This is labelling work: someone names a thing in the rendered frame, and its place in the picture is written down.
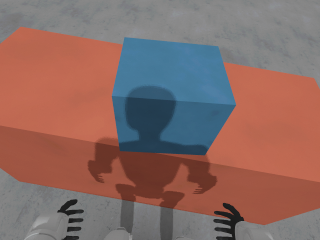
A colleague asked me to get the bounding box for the pedestal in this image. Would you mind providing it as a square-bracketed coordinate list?
[0, 27, 320, 225]

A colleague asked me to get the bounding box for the right robot forearm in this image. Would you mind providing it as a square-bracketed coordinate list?
[235, 221, 274, 240]

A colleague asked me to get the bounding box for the left robot forearm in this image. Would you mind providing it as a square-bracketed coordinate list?
[24, 212, 69, 240]

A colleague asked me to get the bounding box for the carton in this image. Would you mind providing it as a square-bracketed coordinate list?
[112, 37, 236, 156]

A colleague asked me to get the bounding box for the robot right hand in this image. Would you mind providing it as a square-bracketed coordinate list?
[213, 203, 244, 240]

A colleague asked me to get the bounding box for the robot left hand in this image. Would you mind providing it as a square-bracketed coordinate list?
[57, 199, 84, 240]

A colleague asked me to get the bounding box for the robot left thigh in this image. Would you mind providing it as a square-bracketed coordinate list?
[104, 230, 133, 240]

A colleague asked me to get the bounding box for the left robot shin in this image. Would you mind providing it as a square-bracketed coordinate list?
[116, 227, 126, 231]

